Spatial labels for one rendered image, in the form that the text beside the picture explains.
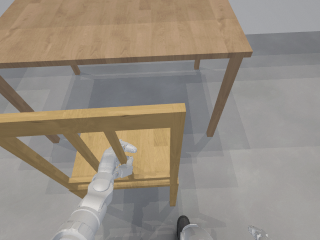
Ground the left robot forearm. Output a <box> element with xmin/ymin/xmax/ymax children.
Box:
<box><xmin>50</xmin><ymin>172</ymin><xmax>114</xmax><ymax>240</ymax></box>

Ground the robot left hand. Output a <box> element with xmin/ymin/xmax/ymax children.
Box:
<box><xmin>97</xmin><ymin>139</ymin><xmax>137</xmax><ymax>179</ymax></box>

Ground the robot right hand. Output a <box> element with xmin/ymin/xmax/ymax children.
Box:
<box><xmin>248</xmin><ymin>225</ymin><xmax>272</xmax><ymax>240</ymax></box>

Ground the table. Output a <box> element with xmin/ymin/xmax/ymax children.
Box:
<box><xmin>0</xmin><ymin>0</ymin><xmax>253</xmax><ymax>144</ymax></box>

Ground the right robot shin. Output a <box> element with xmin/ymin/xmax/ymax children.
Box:
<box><xmin>182</xmin><ymin>224</ymin><xmax>198</xmax><ymax>232</ymax></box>

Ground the chair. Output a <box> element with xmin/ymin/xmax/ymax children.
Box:
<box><xmin>0</xmin><ymin>103</ymin><xmax>186</xmax><ymax>207</ymax></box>

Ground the right robot foot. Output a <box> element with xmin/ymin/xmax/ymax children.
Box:
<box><xmin>177</xmin><ymin>215</ymin><xmax>190</xmax><ymax>240</ymax></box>

